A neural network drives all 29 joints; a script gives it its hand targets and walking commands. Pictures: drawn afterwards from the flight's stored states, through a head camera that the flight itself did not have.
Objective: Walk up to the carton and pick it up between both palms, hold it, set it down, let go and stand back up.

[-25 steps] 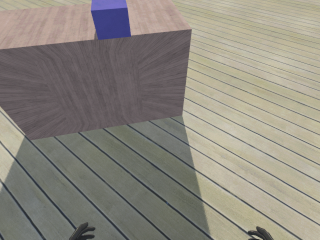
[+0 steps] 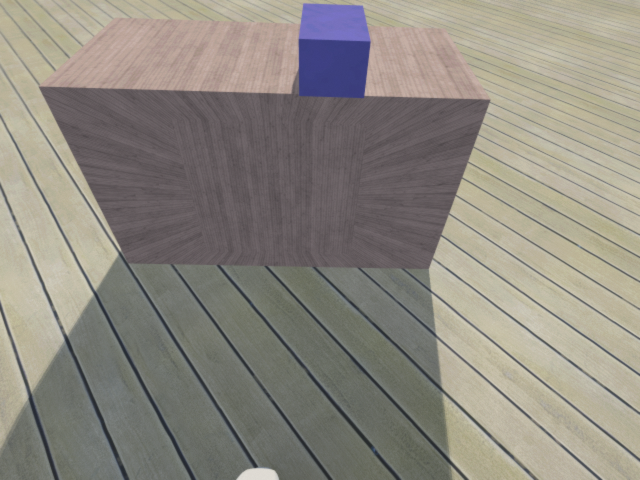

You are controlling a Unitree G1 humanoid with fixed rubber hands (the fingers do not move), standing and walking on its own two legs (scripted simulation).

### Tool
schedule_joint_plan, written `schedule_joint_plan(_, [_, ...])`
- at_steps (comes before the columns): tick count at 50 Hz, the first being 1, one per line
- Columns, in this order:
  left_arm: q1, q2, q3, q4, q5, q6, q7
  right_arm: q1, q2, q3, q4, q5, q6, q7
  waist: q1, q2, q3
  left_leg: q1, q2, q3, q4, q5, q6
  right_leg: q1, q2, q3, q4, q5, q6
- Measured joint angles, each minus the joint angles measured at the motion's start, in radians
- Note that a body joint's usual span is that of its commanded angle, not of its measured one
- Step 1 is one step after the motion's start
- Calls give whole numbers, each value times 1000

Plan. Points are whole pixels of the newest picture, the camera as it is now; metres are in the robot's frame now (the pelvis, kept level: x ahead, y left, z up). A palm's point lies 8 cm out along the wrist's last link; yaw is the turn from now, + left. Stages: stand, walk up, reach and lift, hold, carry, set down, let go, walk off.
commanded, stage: walk up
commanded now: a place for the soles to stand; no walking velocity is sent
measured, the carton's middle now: (332, 48) +1.18 +0.07 +0.06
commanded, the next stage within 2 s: none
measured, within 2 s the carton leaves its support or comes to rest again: neither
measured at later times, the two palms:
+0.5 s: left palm (143, 425) +0.20 +0.27 -0.09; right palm (528, 442) +0.23 -0.27 -0.13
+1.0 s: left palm (148, 313) +0.38 +0.34 -0.10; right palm (454, 290) +0.46 -0.19 -0.07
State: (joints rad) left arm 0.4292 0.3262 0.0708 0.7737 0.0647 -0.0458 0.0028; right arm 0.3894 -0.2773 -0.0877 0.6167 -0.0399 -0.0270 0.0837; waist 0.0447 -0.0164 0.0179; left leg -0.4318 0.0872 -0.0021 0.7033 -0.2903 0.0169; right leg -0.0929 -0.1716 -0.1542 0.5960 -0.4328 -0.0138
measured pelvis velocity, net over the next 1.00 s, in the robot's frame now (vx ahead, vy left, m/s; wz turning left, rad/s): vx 0.36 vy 0.07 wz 0.12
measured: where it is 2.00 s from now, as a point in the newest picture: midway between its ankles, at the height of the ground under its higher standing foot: (303, 352)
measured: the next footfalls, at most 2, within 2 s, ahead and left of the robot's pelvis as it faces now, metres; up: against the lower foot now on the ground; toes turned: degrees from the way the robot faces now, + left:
left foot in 0.02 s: +0.14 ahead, +0.15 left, +0.00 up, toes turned +2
right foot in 0.42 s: +0.27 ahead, -0.12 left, +0.00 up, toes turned +0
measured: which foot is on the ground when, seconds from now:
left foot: up 0.00-0.00, down 0.02-0.42, up 0.44-0.78, down 0.80-1.00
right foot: down 0.00-0.02, up 0.04-0.40, down 0.42-0.80, up 0.82-1.00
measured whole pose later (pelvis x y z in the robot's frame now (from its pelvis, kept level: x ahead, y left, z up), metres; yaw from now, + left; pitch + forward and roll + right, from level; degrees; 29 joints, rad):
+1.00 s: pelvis +0.36 +0.07 +0.01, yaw +7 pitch -3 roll -1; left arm 0.44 0.30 0.05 0.66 0.03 0.00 -0.03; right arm 0.37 -0.26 -0.03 0.68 -0.04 -0.04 0.00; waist -0.02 -0.04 0.06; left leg -0.24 0.03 0.05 0.58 -0.29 0.02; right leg -0.49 -0.05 -0.01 1.11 -0.39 0.01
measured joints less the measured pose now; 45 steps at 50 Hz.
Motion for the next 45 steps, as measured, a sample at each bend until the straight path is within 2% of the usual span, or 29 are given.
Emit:
schedule_joint_plan(2, [11, 6, -2, 0, -3, 19, -6, 2, -13, -3, -15, -1, -21, -19, -24, -10, 6, 1, -32, 4, 32, 30, -9, -67, -19, 47, 207, -137, -31])
schedule_joint_plan(3, [7, 7, -3, -3, -7, 34, -12, -3, -11, 2, -8, -2, -23, -31, -39, -20, 14, -12, -46, 8, 82, 21, -17, -122, -1, 93, 345, -167, -28])
schedule_joint_plan(5, [-12, 13, -9, -19, -14, 60, -23, 3, 6, 19, 20, 4, -14, -53, -58, -45, 19, 4, -66, 9, 99, -16, -29, -232, 48, 140, 555, -134, -21])
schedule_joint_plan(7, [-43, 12, -16, -45, -20, 61, -30, 25, 18, 31, 48, -2, -4, -67, -68, -56, 20, 42, -75, 6, 60, -28, -15, -324, 75, 122, 633, -69, -11])
schedule_joint_plan(12, [-83, -18, -24, -112, -27, 38, -53, 86, 16, 36, 100, -12, -7, -78, -96, -44, -2, 150, -79, -4, -75, 7, 6, -428, 85, 84, 459, 13, 14])
schedule_joint_plan(17, [-82, -51, -23, -147, -32, 32, -64, 116, -9, 19, 135, -10, -4, -74, -114, -1, -35, 206, -65, -8, -106, -39, 4, -406, 76, 96, 235, 117, 8])
schedule_joint_plan(20, [-54, -49, -18, -170, -27, 12, -53, 121, -22, 15, 139, -11, 1, -66, -102, 23, -46, 200, -50, -20, -21, -126, 0, -309, 91, 79, 92, 149, -6])
schedule_joint_plan(21, [-45, -44, -15, -177, -23, 0, -44, 122, -25, 16, 133, -11, 3, -63, -89, 34, -44, 180, -44, -33, 48, -186, 14, -292, 103, 75, 80, 147, -10])
schedule_joint_plan(23, [-32, -53, -22, -164, -15, -11, -24, 101, -31, 22, 134, -18, 19, -62, -62, 71, -26, 108, -54, -75, 266, -240, 13, -290, 118, 49, 151, 124, 1])
schedule_joint_plan(25, [2, -63, -32, -129, -21, -9, -9, 62, -34, 32, 121, -25, 38, -60, -43, 85, -19, 30, -73, -55, 434, -207, 1, -247, 118, 40, 132, 112, 5])
schedule_joint_plan(27, [40, -70, -40, -92, -20, -5, -1, 15, -33, 36, 96, -20, 36, -54, -25, 89, -8, -38, -70, -13, 479, -145, -13, -189, 113, 43, 63, 123, 11])
schedule_joint_plan(30, [86, -70, -46, -47, -18, -8, 0, -46, -28, 39, 46, -8, 17, -37, 4, 85, 10, -103, -46, 18, 365, -67, -27, -110, 108, 43, -49, 158, 12])
schedule_joint_plan(33, [123, -61, -44, -15, -25, -12, -4, -105, -15, 39, 11, -1, 9, -25, 27, 72, 25, -119, -21, 21, 188, 20, -23, -60, 108, 47, -110, 152, 13])
schedule_joint_plan(36, [143, -48, -39, -1, -31, -8, -10, -146, 1, 38, -11, -2, 4, -22, 41, 53, 35, -84, -13, 23, 32, 83, -9, -30, 101, 50, -104, 112, 22])
schedule_joint_plan(39, [161, -42, -39, -4, -31, 4, -15, -157, 8, 35, -20, -7, -2, -31, 48, 39, 26, -4, -28, 39, -71, 91, 13, -8, 84, 55, -58, 41, 42])
schedule_joint_plan(40, [169, -42, -42, -11, -31, 8, -16, -155, 6, 35, -26, -9, -10, -37, 45, 35, 21, 31, -39, 41, -102, 91, 20, -12, 75, 60, -17, 4, 39])
schedule_joint_plan(41, [164, -40, -43, -15, -30, 13, -16, -161, 11, 35, -25, -13, -18, -45, 36, 15, 31, 36, -58, 50, -80, 96, 18, -34, 54, 75, 64, -29, 26])
schedule_joint_plan(42, [154, -42, -46, -21, -30, 21, -18, -163, 13, 39, -26, -17, -24, -55, 25, 7, 44, 33, -65, 55, -36, 73, 14, -74, 56, 105, 187, -57, 15])
schedule_joint_plan(45, [111, -41, -47, -53, -26, 50, -21, -125, 21, 54, -8, -1, -20, -79, -14, 7, 52, 76, -54, 45, -8, 15, 8, -216, 117, 146, 515, -68, 1])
